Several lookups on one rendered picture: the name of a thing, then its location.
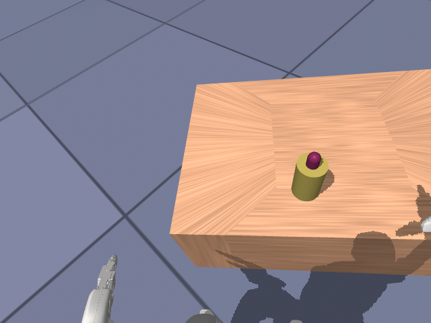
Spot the left robot hand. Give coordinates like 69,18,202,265
81,255,117,323

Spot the bottle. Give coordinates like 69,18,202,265
292,152,329,201

